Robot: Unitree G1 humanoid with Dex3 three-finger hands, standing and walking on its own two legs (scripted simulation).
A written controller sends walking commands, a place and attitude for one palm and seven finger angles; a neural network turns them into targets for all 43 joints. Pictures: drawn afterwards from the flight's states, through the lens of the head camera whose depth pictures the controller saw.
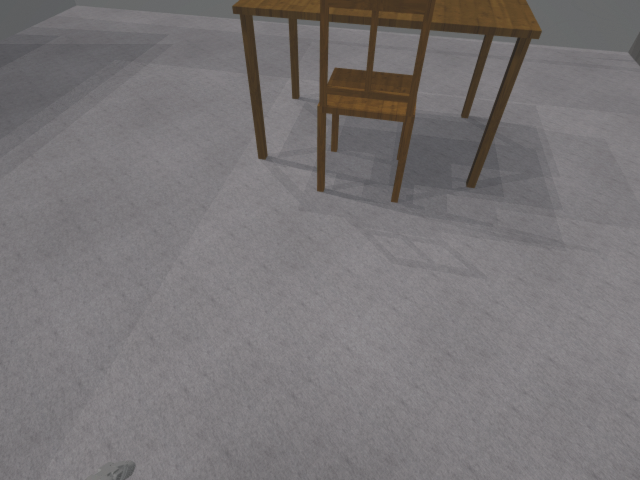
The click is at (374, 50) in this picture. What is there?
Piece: chair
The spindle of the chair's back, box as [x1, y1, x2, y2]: [365, 11, 378, 91]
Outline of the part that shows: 378,11 372,11 365,81 365,90 367,91 370,90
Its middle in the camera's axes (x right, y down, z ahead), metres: +0.18 -0.68 +1.43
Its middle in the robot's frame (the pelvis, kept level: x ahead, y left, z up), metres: +1.53 -0.11 -0.08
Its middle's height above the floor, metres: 0.69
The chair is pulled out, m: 0.00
